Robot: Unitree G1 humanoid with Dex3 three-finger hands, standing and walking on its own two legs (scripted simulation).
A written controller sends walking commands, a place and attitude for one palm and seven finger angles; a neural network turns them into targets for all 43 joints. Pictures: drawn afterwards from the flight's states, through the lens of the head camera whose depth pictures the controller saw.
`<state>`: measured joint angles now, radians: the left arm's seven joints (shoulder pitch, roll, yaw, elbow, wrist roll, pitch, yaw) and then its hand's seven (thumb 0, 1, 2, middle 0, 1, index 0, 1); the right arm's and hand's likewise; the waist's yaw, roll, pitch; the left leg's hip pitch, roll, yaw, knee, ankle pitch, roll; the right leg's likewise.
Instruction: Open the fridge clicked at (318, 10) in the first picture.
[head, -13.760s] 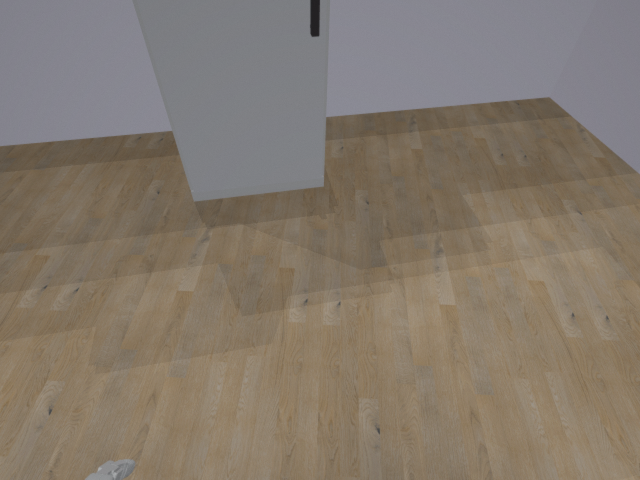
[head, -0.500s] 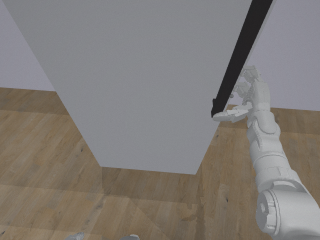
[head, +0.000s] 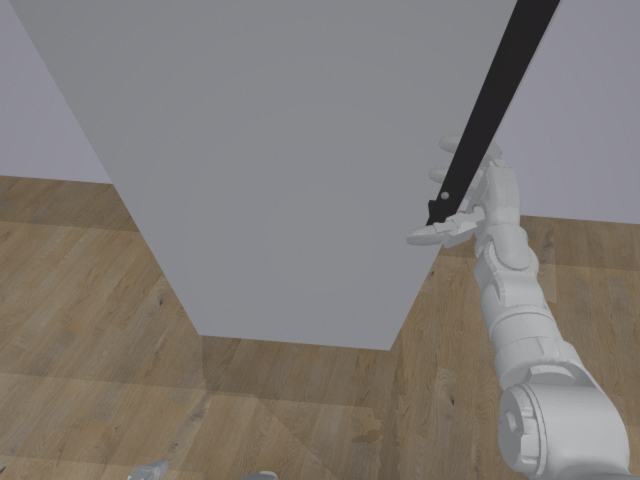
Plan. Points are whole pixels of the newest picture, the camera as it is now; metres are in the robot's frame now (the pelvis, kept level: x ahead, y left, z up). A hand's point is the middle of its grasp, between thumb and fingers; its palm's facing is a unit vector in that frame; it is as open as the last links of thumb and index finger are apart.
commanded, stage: slide the fingers in behind the handle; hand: right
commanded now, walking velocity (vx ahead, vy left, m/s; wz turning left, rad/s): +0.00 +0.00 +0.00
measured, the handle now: (478, 114) +0.51 -0.10 +0.20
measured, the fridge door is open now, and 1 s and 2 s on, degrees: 0 0 0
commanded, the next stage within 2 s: grip the handle and tug to test in 0.66 s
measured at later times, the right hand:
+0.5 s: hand (444, 198) +0.45 -0.08 +0.12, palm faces -0.07 +1.00 -0.02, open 14.2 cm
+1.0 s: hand (440, 193) +0.46 -0.08 +0.11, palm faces -0.08 +1.00 -0.02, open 12.7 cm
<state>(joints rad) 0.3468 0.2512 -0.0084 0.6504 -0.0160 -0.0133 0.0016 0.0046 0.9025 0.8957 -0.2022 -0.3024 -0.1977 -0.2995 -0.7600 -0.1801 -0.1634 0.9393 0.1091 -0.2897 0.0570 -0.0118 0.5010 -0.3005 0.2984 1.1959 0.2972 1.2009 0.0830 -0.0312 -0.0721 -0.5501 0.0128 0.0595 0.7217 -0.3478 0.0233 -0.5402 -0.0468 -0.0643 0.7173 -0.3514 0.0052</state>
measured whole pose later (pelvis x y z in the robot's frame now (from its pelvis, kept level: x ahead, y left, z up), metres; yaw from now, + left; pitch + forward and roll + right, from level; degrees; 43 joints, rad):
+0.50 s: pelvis +0.00 +0.00 +0.00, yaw +0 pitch +10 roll +0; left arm 0.36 0.25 0.00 0.66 -0.02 -0.02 0.00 0.01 0.90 0.90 -0.20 -0.30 -0.20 -0.30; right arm -0.74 -0.17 -0.14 0.93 0.12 -0.30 0.04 -0.01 0.50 -0.30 0.30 1.20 0.26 1.20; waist 0.08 -0.04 -0.07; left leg -0.54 0.01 0.06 0.71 -0.34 0.02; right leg -0.53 -0.05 -0.06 0.71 -0.34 0.00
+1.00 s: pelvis +0.00 -0.01 +0.00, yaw +0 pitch +11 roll +0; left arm 0.36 0.25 -0.01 0.67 -0.01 -0.02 0.00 0.00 0.90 0.90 -0.20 -0.30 -0.20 -0.30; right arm -0.81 -0.17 -0.14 1.00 0.10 -0.32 0.02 -0.01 0.29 -0.39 0.32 1.23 0.31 1.23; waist 0.09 -0.03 -0.07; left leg -0.57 0.02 0.06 0.72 -0.34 0.01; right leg -0.56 -0.04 -0.06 0.73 -0.35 0.00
